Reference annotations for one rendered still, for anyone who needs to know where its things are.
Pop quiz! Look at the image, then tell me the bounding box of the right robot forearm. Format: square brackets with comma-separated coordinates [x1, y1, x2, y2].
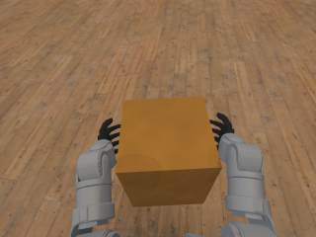
[218, 132, 277, 237]

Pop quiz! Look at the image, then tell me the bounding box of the left robot hand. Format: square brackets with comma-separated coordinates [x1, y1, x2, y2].
[98, 118, 121, 154]

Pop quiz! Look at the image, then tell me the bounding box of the carton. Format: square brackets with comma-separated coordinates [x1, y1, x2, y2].
[116, 96, 222, 207]

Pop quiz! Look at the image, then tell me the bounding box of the right robot hand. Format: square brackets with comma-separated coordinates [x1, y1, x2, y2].
[209, 113, 234, 150]

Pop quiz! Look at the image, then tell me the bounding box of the robot right upper arm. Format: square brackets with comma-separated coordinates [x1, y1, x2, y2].
[220, 221, 276, 237]

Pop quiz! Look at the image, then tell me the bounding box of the left robot forearm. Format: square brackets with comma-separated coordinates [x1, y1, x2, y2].
[69, 139, 117, 237]

